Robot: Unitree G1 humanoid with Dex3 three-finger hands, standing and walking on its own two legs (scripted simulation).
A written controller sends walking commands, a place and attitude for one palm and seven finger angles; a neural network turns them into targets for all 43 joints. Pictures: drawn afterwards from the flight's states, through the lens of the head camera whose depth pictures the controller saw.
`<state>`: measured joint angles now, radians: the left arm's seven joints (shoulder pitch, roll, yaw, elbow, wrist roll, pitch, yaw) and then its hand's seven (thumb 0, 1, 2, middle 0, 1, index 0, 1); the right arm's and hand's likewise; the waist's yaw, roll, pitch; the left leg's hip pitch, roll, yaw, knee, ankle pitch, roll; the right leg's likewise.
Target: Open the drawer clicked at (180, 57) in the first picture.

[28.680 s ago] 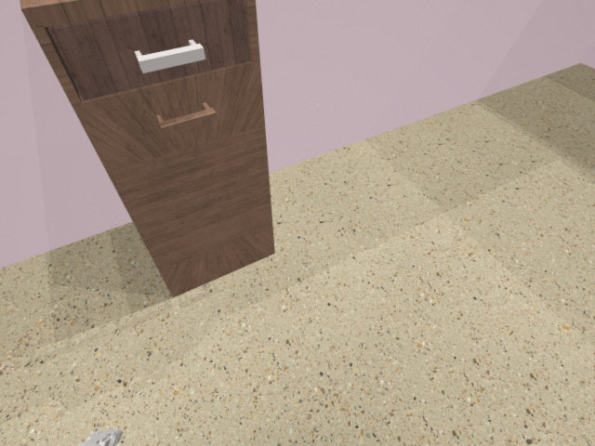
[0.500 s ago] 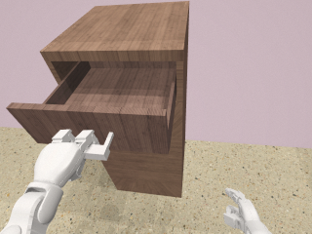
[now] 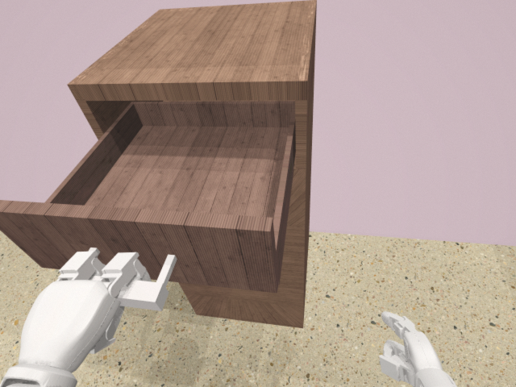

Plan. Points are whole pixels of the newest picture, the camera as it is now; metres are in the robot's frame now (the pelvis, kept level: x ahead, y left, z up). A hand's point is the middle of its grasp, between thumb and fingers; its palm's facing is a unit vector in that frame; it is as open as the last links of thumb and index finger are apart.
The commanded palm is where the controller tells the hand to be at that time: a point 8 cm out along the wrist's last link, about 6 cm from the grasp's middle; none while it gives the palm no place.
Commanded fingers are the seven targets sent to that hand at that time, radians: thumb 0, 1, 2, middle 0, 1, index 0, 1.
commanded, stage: pull the drawer open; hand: left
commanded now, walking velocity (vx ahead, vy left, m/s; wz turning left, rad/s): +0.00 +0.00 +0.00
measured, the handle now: (121, 275) +0.21 +0.21 +0.13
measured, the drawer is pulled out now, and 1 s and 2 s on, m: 0.27 0.30 0.30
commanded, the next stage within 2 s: open the thumb to release the handle in 0.38 s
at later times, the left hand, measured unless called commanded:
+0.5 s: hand (93, 348) +0.13 +0.21 +0.11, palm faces +0.04 -0.12 -0.99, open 6.1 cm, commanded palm +0.10 +0.23 +0.17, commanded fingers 0.00 0.76 0.84 -0.39 -1.34 -0.39 -1.34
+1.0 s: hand (94, 335) +0.14 +0.22 +0.12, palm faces +0.08 -0.11 -0.99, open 12.4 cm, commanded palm +0.10 +0.22 +0.17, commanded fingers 0.00 -0.50 0.30 -0.30 -1.20 -0.30 -1.20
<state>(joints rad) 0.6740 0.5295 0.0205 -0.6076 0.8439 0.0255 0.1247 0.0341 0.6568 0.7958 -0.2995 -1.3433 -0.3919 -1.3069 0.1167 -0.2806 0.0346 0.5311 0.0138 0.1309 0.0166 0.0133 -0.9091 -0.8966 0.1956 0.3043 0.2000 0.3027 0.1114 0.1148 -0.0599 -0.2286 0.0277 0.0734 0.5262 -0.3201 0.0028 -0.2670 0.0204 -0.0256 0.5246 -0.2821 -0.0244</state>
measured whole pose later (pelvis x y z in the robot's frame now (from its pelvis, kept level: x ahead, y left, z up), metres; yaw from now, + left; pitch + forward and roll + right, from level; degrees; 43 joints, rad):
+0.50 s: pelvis -0.01 +0.00 +0.00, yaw -1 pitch +0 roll +0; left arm 0.81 0.56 0.04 -0.68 0.84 0.03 0.17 0.03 0.66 0.77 -0.30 -1.33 -0.39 -1.29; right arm 0.15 -0.29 0.04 0.50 0.01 0.14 0.02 0.01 -0.91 -0.90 0.20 0.30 0.20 0.30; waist 0.10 0.11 -0.06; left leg -0.23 0.04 0.09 0.56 -0.34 0.00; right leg -0.27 0.03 -0.01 0.54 -0.28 -0.02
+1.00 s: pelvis -0.02 +0.00 +0.00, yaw +1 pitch -2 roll +0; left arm 0.57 0.52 0.01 -0.57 0.86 0.05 0.08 0.00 -0.27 0.40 -0.40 -1.26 -0.34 -1.22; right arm 0.11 -0.25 0.06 0.55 0.01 0.12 0.00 0.01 -0.91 -0.90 0.20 0.30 0.20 0.30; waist 0.13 0.11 -0.03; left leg -0.20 0.02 0.05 0.52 -0.29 0.00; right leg -0.22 0.02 -0.05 0.51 -0.26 -0.03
